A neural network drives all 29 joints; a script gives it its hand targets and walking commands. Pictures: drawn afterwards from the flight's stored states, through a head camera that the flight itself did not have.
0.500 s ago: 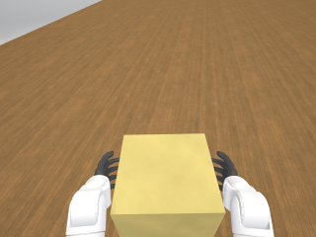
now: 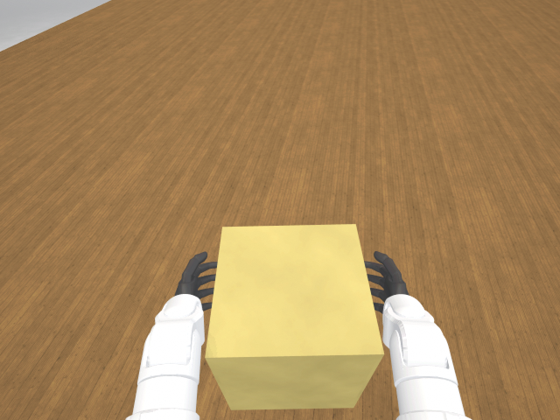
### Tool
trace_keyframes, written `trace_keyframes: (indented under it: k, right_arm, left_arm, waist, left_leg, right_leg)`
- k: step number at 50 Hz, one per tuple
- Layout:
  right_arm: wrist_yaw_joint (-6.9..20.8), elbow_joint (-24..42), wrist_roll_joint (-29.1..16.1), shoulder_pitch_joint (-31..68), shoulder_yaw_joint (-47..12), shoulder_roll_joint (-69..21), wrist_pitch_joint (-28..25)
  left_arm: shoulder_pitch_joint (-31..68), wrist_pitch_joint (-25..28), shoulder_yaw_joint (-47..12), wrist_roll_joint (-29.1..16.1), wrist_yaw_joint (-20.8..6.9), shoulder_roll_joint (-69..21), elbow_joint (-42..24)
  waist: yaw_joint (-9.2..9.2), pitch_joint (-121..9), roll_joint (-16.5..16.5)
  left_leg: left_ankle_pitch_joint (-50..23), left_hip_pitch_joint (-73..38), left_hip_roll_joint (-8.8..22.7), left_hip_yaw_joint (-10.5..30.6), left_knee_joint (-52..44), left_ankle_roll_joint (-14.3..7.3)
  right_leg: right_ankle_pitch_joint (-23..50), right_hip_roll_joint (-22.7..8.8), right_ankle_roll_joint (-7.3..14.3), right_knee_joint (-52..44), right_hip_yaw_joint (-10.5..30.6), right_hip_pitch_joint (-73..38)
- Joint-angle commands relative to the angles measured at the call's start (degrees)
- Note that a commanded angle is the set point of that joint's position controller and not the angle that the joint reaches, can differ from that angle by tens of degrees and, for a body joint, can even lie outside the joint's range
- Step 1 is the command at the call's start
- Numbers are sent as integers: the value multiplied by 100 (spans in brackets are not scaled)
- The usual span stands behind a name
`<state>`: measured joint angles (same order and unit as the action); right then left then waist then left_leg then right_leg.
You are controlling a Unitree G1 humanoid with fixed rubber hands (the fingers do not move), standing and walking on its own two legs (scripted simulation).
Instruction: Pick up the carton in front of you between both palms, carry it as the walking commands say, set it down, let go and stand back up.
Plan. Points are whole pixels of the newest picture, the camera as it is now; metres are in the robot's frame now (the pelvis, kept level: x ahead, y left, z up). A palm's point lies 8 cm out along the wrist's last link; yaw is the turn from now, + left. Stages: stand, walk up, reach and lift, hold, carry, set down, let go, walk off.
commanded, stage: carry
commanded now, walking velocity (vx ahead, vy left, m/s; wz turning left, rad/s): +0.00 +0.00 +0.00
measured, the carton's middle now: (290, 321) +0.30 +0.00 -0.04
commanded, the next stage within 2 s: none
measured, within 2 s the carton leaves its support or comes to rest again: neither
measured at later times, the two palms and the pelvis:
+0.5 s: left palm (185, 297) +0.30 +0.16 +0.04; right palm (391, 297) +0.30 -0.14 +0.04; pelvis +0.02 +0.01 +0.01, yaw +0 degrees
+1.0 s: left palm (205, 198) +0.50 +0.16 +0.05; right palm (365, 200) +0.50 -0.14 +0.05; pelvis +0.21 +0.01 +0.01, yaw -1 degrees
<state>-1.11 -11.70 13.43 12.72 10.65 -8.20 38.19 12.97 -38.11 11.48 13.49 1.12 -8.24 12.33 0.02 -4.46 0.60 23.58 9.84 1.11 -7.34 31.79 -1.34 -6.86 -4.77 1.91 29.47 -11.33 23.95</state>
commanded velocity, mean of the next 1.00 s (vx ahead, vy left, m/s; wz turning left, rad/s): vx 0.30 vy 0.00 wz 0.00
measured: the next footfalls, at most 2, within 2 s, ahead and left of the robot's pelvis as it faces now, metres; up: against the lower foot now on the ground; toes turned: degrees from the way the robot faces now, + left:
left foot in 1.02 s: +0.38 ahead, +0.13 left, +0.00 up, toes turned +9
right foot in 1.36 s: +0.46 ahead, -0.10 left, +0.00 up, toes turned +14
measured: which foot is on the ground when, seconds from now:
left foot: down 0.00-0.62, up 0.64-1.00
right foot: down 0.00-1.00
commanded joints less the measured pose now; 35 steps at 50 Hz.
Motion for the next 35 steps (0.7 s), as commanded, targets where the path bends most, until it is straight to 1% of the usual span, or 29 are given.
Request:
trace_keyframes:
  k: [1,6,12,18,19,20,21,22,23,24,25,26,27,28,29,30,31,32,33,34,35]
  right_arm:
    - [1207,539,-1397,2487,-3400,-5092,-37]
    - [1188,588,-1333,2257,-3271,-4920,185]
    - [1195,645,-1377,2410,-3312,-4962,182]
    - [1200,618,-1371,2387,-3298,-4962,191]
    - [1202,606,-1360,2382,-3283,-4969,193]
    - [1202,599,-1338,2415,-3264,-4971,188]
    - [1202,622,-1318,2462,-3245,-4974,181]
    - [1203,630,-1306,2508,-3234,-4985,170]
    - [1203,654,-1307,2597,-3236,-4997,155]
    - [1196,673,-1327,2677,-3244,-5007,142]
    - [1185,692,-1353,2716,-3264,-5015,134]
    - [1171,707,-1379,2728,-3301,-5014,130]
    - [1156,724,-1397,2697,-3343,-4995,133]
    - [1139,728,-1402,2629,-3371,-4968,146]
    - [1125,710,-1384,2544,-3380,-4941,164]
    - [1115,652,-1338,2404,-3376,-4930,182]
    - [1123,623,-1300,2325,-3376,-4911,215]
    - [1144,701,-1298,2320,-3386,-4885,248]
    - [1164,748,-1329,2353,-3394,-4846,231]
    - [1173,769,-1372,2359,-3434,-4889,192]
    - [1183,838,-1417,2348,-3447,-4966,154]
  left_arm:
    - [2541,49,-3449,-1433,-1278,-5047,-573]
    - [2268,-173,-3289,-1341,-1247,-4868,-609]
    - [2445,-167,-3330,-1390,-1252,-4912,-689]
    - [2443,-177,-3331,-1390,-1254,-4927,-661]
    - [2427,-183,-3309,-1391,-1253,-4931,-650]
    - [2453,-181,-3316,-1387,-1254,-4955,-651]
    - [2523,-173,-3342,-1399,-1258,-4966,-673]
    - [2658,-155,-3358,-1418,-1263,-4951,-712]
    - [2818,-130,-3362,-1417,-1266,-4939,-740]
    - [2946,-113,-3370,-1419,-1269,-4948,-753]
    - [2976,-107,-3368,-1433,-1270,-4944,-753]
    - [2948,-102,-3363,-1447,-1268,-4925,-744]
    - [2850,-102,-3350,-1453,-1260,-4897,-719]
    - [2695,-110,-3321,-1442,-1248,-4865,-668]
    - [2497,-121,-3287,-1420,-1239,-4850,-586]
    - [2389,-134,-3257,-1399,-1240,-4881,-515]
    - [2217,-156,-3186,-1358,-1237,-4900,-448]
    - [1988,-179,-3080,-1291,-1231,-4842,-384]
    - [1940,-179,-3076,-1304,-1229,-4844,-376]
    - [1995,-163,-3141,-1360,-1231,-4865,-509]
    - [2103,-135,-3270,-1432,-1229,-4949,-665]
  waist:
    - [-16,-1516,-29]
    - [-14,-1461,-21]
    - [-15,-1320,-8]
    - [-16,-1344,-2]
    - [-19,-1351,30]
    - [-20,-1217,159]
    - [-43,-984,325]
    - [-86,-632,485]
    - [-119,-267,630]
    - [-138,-36,761]
    - [-151,32,775]
    - [-149,-23,721]
    - [-127,-196,648]
    - [-94,-435,557]
    - [-36,-702,490]
    - [14,-1081,358]
    - [91,-1521,-25]
    - [156,-1843,-1260]
    - [174,-1549,-1703]
    - [158,-1419,-1063]
    - [138,-1418,-518]
  left_leg:
    - [-1664,389,694,559,-551,-97]
    - [-1798,424,697,556,-527,-99]
    - [-1630,510,703,589,-617,-117]
    - [-1721,474,699,583,-598,-121]
    - [-1273,468,734,615,-781,-133]
    - [-374,471,862,739,-1224,-157]
    - [662,500,976,991,-1696,-283]
    - [1445,481,1192,1368,-2164,-438]
    - [1765,396,1429,1702,-2500,-559]
    - [1583,185,1603,1861,-2597,-678]
    - [1062,-211,1652,1869,-2585,-768]
    - [210,-702,1636,1784,-2421,-814]
    - [-861,-1126,1578,1600,-2107,-816]
    - [-1614,-1364,1471,1323,-1737,-748]
    - [-2112,-1292,1310,937,-1295,-602]
    - [-2635,-745,1087,430,-638,-373]
    - [-2782,303,770,-10,361,-73]
    - [-1482,1674,296,-275,1785,174]
    - [644,2848,-41,76,2498,178]
    - [879,3010,281,552,3017,70]
    - [686,3030,453,671,3020,6]
  right_leg:
    - [1124,-527,53,-95,713,-1479]
    - [1188,-523,41,-52,684,-1440]
    - [924,-510,16,-97,689,-1378]
    - [965,-506,3,-86,670,-1385]
    - [492,-481,-23,-127,612,-1344]
    - [-377,-428,-102,-199,457,-1246]
    - [-1168,-229,-160,-55,246,-1024]
    - [-1525,-47,-236,201,43,-652]
    - [-1511,73,-287,520,-51,-232]
    - [-1334,-14,-297,754,52,125]
    - [-1353,-75,-284,761,147,496]
    - [-1382,-59,-251,697,140,738]
    - [-1405,26,-210,552,73,772]
    - [-1341,167,-170,252,-52,535]
    - [-1097,329,-131,-243,-229,-123]
    - [-645,383,-49,-716,-236,-1423]
    - [-777,-128,216,-889,622,-2852]
    - [-585,-1355,791,-1274,2636,-3839]
    - [367,-1932,1207,-1626,3613,-4187]
    - [608,-2074,1303,-1583,3416,-3915]
    - [352,-1987,1165,-1625,3069,-3680]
